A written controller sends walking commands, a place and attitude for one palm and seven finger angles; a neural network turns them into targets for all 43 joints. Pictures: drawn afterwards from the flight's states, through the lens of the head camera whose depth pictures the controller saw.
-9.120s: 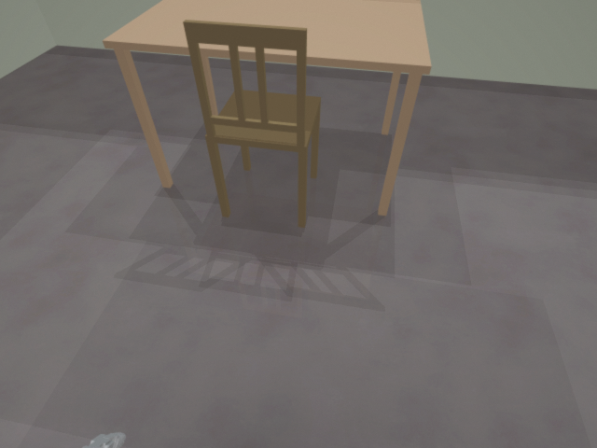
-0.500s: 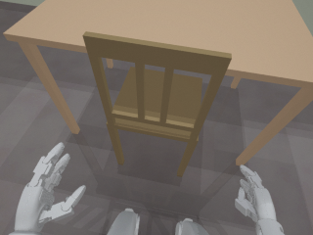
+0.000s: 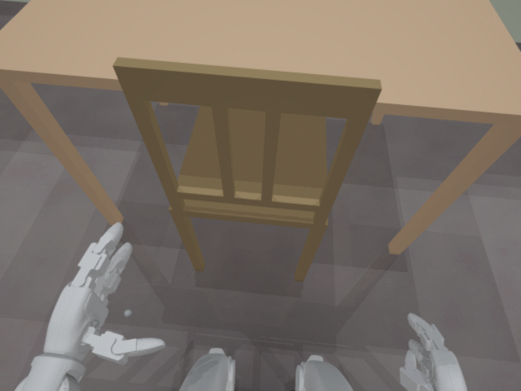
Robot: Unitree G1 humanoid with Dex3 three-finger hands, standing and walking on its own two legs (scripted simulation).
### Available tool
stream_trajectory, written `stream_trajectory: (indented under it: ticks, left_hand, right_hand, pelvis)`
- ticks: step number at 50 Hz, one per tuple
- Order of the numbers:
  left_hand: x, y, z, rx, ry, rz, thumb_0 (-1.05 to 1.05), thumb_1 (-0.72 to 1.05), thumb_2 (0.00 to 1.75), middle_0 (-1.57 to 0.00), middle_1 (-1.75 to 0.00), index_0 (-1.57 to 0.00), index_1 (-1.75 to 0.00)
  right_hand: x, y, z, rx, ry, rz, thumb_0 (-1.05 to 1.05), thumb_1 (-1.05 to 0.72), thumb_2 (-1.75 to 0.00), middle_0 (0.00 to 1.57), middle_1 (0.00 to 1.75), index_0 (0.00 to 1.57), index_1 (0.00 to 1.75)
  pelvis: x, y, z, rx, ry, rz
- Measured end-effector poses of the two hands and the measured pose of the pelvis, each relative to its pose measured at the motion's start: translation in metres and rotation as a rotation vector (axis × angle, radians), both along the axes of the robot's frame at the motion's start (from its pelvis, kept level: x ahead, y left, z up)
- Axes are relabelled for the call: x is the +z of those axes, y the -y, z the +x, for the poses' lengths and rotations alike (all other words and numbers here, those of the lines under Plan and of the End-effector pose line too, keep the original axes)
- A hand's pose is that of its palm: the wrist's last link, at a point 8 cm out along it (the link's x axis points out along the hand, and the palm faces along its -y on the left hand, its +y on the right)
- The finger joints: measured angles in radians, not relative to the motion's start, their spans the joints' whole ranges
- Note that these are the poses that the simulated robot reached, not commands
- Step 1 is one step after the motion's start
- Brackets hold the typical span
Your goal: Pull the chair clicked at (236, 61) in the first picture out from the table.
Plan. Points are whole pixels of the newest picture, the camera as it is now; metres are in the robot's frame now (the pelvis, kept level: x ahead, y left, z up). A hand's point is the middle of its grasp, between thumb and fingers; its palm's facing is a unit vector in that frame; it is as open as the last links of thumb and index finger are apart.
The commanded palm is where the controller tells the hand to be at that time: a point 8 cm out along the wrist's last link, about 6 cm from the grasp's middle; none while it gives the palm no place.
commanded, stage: raise the hand toward the chair's back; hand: left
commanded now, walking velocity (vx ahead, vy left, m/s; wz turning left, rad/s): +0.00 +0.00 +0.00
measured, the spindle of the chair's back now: (225, 156) +0.53 +0.09 -0.02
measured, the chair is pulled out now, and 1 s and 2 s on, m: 0.00 0.00 0.00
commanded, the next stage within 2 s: aim the fingers beside a spindle in 1.02 s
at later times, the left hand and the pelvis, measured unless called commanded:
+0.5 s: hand (92, 288) +0.24 +0.23 +0.06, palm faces -0.01 -1.00 -0.08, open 16.9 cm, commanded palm +0.22 +0.28 +0.05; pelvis +0.01 +0.02 +0.01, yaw +0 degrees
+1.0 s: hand (111, 288) +0.25 +0.21 +0.05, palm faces -0.06 -1.00 -0.07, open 16.9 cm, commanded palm +0.23 +0.27 +0.05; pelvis +0.01 +0.01 +0.02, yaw +0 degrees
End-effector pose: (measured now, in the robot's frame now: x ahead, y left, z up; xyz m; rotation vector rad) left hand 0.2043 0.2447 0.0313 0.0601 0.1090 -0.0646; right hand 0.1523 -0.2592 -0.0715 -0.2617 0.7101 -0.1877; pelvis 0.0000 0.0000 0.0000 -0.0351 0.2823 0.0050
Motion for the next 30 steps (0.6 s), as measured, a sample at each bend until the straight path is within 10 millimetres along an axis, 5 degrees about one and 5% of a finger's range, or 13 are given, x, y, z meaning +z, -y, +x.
stream_trajectory:
  ticks: [10, 14, 30]
  left_hand:
    - [0.029, -0.019, 0.009, 0.061, 0.102, 0.006, -0.01, -0.39, 0.35, -0.07, -0.10, -0.07, -0.10]
    - [0.022, -0.024, 0.011, 0.037, 0.042, 0.014, -0.01, -0.45, 0.33, -0.07, -0.09, -0.06, -0.09]
    - [0.027, -0.040, 0.027, 0.023, 0.040, 0.022, -0.01, -0.50, 0.30, -0.06, -0.08, -0.06, -0.08]
  right_hand:
    - [0.023, -0.040, 0.036, 0.080, 0.101, 0.036, 0.01, -0.90, -0.90, 0.20, 0.30, 0.20, 0.30]
    - [0.024, -0.054, 0.041, 0.111, 0.101, 0.060, 0.01, -0.90, -0.90, 0.20, 0.30, 0.20, 0.30]
    - [0.016, -0.042, 0.009, 0.076, -0.008, 0.031, 0.01, -0.90, -0.90, 0.20, 0.30, 0.21, 0.30]
  pelvis:
    - [0.008, -0.013, 0.004, 0.009, 0.021, -0.014]
    - [0.009, -0.017, 0.004, 0.013, 0.023, -0.017]
    - [0.013, -0.019, 0.006, 0.013, 0.026, -0.022]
